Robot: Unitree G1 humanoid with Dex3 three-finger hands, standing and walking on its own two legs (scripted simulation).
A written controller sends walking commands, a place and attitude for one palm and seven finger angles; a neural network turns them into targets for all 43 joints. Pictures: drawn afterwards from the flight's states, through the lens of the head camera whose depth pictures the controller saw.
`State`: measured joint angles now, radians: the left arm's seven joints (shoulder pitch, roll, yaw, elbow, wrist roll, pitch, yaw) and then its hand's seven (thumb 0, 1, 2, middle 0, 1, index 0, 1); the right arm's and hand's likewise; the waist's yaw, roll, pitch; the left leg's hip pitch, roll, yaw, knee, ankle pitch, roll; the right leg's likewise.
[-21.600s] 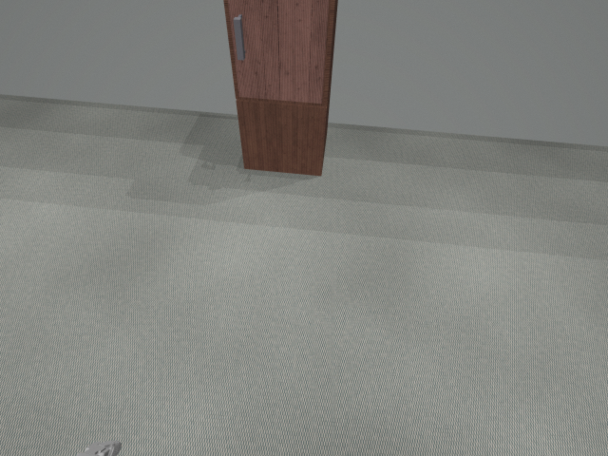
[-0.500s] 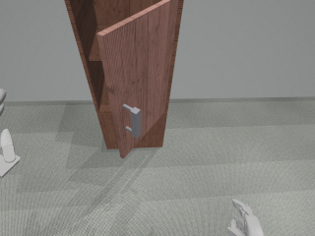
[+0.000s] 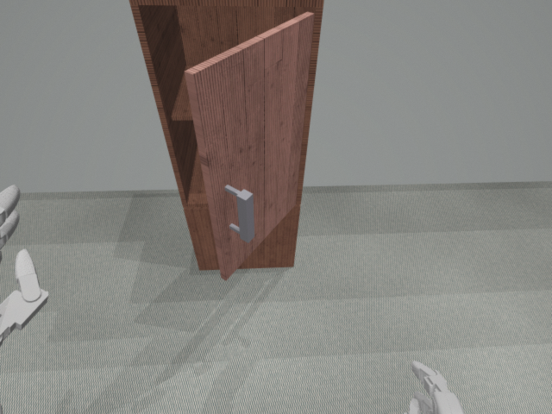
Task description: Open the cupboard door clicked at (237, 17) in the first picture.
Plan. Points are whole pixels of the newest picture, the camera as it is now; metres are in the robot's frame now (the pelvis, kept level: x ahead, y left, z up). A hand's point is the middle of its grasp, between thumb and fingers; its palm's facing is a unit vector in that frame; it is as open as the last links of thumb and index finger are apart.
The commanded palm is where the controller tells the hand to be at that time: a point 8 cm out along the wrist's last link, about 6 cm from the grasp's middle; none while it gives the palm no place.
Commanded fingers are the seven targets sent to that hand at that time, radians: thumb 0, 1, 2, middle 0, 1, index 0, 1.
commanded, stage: stop stepping back and stand still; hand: left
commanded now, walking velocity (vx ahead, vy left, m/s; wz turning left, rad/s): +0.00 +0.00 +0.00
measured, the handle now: (238, 213) +0.55 +0.11 -0.09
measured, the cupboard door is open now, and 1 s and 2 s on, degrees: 52 52 52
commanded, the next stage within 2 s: let the arm hang, fingers relaxed in 0.32 s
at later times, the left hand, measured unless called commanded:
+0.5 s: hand (63, 324) +0.21 +0.28 +0.07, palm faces +0.24 -0.83 -0.50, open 7.4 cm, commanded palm none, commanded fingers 0.00 0.90 0.90 -0.20 -0.30 -0.20 -0.30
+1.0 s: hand out of the picture -0.08 +0.17 -0.17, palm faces +0.06 -0.98 -0.20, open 7.3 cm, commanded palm none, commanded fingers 0.00 0.90 0.90 -0.20 -0.30 -0.20 -0.30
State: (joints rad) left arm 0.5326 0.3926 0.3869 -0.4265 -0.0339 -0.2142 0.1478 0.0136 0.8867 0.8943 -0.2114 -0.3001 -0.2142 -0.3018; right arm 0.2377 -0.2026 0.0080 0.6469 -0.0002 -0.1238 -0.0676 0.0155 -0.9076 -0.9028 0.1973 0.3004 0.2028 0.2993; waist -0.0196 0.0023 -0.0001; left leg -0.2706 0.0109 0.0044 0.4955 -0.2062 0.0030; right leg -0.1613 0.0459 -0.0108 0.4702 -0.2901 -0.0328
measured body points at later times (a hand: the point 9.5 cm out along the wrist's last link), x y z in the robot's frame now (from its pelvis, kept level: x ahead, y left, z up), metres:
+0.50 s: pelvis -0.01 +0.02 +0.00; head +0.01 +0.01 +0.45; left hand +0.19 +0.32 +0.10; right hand +0.16 -0.23 -0.11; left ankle +0.04 +0.12 -0.74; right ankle -0.02 -0.10 -0.74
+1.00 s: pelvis +0.00 +0.00 +0.00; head +0.02 +0.00 +0.45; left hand -0.08 +0.22 -0.15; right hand -0.03 -0.22 -0.16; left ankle +0.04 +0.12 -0.74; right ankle -0.02 -0.10 -0.74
